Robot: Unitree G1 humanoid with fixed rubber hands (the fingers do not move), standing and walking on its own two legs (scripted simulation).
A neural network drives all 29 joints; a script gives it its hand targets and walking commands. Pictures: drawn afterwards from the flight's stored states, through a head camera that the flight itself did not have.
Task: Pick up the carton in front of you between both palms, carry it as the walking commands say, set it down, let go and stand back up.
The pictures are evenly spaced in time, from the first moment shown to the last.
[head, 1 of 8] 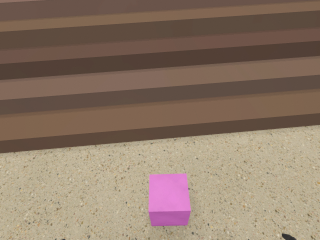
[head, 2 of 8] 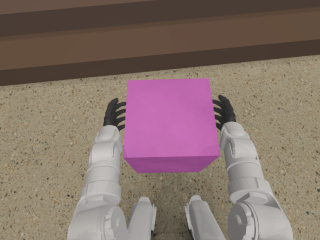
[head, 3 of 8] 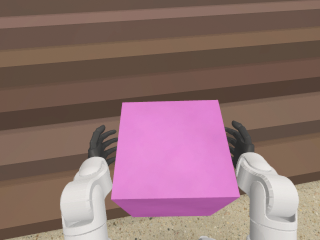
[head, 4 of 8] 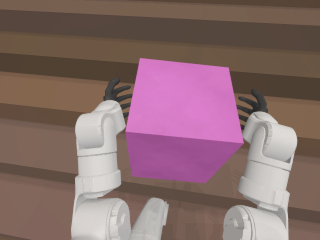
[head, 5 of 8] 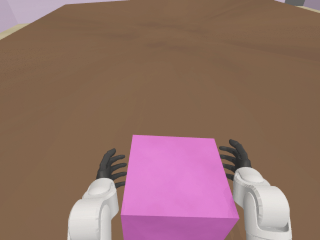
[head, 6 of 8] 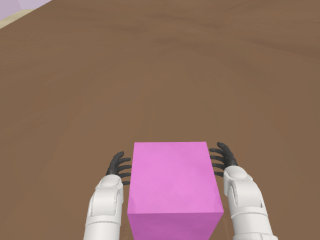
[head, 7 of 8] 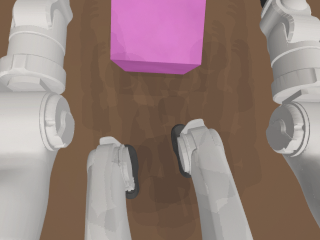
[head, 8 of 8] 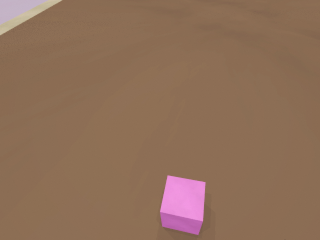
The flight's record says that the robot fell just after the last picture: no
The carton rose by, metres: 2.25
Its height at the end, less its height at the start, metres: +1.52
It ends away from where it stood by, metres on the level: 5.02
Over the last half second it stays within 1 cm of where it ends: yes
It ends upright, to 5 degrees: yes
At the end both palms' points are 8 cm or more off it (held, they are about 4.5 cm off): yes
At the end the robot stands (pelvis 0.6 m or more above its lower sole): yes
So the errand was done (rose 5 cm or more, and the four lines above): yes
